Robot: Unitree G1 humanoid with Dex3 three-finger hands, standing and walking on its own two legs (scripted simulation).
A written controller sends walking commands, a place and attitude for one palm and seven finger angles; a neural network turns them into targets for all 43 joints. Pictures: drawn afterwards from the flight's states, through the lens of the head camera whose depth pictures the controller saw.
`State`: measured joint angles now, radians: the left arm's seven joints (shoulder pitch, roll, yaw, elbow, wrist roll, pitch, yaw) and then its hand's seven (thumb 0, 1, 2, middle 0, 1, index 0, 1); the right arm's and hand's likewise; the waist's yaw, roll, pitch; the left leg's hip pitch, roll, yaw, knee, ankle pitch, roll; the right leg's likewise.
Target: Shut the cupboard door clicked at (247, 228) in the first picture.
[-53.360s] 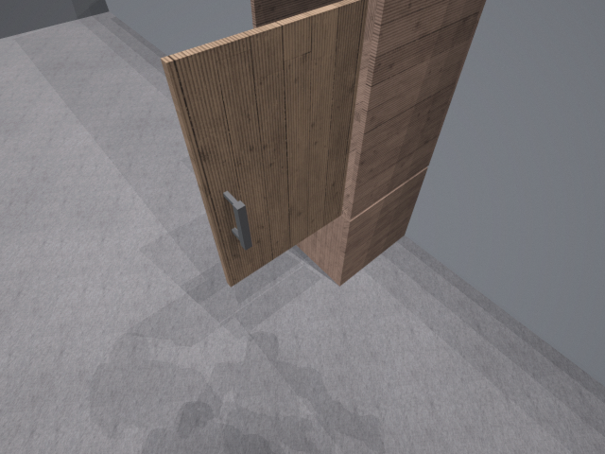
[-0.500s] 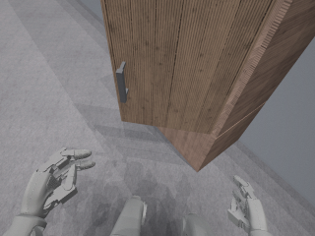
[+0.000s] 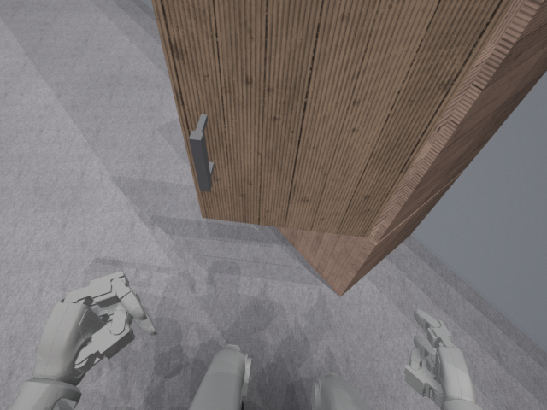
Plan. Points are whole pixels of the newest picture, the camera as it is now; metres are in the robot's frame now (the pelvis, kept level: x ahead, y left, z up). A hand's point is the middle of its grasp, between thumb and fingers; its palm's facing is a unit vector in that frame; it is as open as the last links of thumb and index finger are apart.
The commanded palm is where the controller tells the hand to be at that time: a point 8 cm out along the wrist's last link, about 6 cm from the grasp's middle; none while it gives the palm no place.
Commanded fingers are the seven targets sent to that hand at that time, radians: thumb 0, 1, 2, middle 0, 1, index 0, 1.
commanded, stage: raise the hand and make a fist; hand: left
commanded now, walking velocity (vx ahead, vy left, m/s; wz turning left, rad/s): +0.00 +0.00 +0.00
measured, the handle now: (204, 155) +0.49 +0.18 +0.04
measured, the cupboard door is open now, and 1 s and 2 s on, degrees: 44 44 44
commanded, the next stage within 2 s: bring the fist close to the handle in 0.80 s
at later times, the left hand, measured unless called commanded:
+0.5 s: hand (139, 326) +0.21 +0.19 +0.05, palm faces -0.03 -1.00 -0.02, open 3.1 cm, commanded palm +0.19 +0.24 +0.06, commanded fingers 0.00 0.90 0.90 -1.30 -1.50 -1.30 -1.50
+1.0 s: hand (155, 316) +0.22 +0.17 +0.05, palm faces -0.03 -1.00 -0.03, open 3.1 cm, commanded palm +0.22 +0.22 +0.06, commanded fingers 0.00 0.90 0.90 -1.30 -1.50 -1.30 -1.50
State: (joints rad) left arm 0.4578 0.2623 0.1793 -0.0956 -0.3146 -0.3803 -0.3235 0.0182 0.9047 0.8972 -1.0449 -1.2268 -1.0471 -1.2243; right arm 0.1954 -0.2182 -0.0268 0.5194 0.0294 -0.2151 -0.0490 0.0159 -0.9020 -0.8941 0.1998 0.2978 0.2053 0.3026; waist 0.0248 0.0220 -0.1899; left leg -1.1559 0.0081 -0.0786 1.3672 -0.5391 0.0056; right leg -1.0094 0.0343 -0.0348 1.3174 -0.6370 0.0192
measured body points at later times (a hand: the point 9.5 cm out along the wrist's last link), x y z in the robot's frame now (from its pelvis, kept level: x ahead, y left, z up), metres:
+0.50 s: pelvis -0.01 +0.00 +0.00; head +0.05 +0.02 +0.45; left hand +0.21 +0.24 +0.05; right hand +0.18 -0.23 -0.06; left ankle +0.06 +0.11 -0.61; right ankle +0.00 -0.14 -0.61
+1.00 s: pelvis +0.00 -0.01 +0.00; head +0.07 +0.00 +0.45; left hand +0.22 +0.23 +0.06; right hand +0.20 -0.24 -0.07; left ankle +0.06 +0.11 -0.61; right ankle +0.00 -0.14 -0.61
